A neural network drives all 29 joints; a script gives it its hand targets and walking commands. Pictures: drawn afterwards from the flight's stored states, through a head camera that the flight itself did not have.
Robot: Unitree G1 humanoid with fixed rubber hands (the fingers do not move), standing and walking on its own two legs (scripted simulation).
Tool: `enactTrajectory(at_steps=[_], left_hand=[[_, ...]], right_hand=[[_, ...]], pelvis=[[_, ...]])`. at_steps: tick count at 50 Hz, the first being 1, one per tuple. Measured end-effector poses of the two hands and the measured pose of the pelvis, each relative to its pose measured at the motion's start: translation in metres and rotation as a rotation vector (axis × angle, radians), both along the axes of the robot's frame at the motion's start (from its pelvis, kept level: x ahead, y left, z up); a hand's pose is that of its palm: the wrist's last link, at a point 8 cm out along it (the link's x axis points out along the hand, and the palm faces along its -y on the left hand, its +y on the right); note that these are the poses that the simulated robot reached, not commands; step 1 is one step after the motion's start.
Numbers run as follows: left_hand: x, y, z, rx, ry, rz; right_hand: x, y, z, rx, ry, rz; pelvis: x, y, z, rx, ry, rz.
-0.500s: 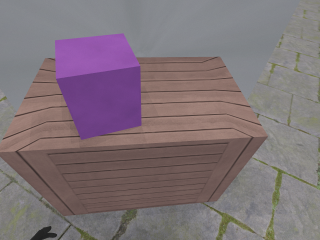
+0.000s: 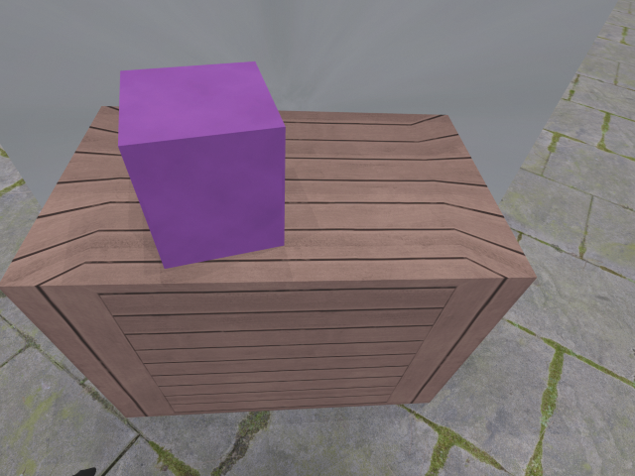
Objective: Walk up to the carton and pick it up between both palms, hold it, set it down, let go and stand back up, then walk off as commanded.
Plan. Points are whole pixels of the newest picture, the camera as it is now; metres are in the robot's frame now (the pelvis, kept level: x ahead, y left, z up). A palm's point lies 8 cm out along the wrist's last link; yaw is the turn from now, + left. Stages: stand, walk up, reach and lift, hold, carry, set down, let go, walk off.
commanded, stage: walk up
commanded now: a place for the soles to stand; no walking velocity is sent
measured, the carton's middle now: (209, 165) +0.59 +0.19 +0.05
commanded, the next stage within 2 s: none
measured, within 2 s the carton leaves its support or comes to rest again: neither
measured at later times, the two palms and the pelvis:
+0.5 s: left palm out of the picture +0.09 +0.42 -0.07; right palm out of the picture +0.14 -0.26 -0.10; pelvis +0.06 +0.07 +0.00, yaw +2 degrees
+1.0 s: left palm out of the picture +0.16 +0.46 -0.10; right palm (456, 445) +0.19 -0.18 -0.06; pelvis +0.11 +0.13 +0.02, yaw +3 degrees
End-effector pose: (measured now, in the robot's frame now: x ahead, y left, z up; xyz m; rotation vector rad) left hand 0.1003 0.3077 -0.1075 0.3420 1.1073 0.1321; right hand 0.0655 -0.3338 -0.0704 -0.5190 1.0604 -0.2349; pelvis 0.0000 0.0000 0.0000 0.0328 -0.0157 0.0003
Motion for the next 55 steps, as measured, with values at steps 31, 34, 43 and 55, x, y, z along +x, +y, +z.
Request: enactTrajectory(at_steps=[31,34,43,55], left_hand=[[0.034,0.154,0.009,0.166,-0.014,0.041],[0.055,0.155,0.012,0.121,-0.035,0.038],[0.06,0.163,0.011,0.074,0.02,0.07],[0.06,0.137,0.02,0.104,0.059,0.085]], right_hand=[[0.091,0.123,-0.027,0.119,0.05,0.004],[0.093,0.142,-0.012,0.125,0.063,-0.018],[0.116,0.16,0.015,0.085,0.032,-0.013],[0.134,0.138,-0.003,0.119,0.05,0.002]], pelvis=[[0.084,0.118,-0.014,-0.066,-0.043,0.037],[0.09,0.129,0.0,-0.079,-0.024,0.038],[0.107,0.141,0.017,-0.071,-0.023,0.054],[0.116,0.115,0.014,-0.025,-0.01,0.059]])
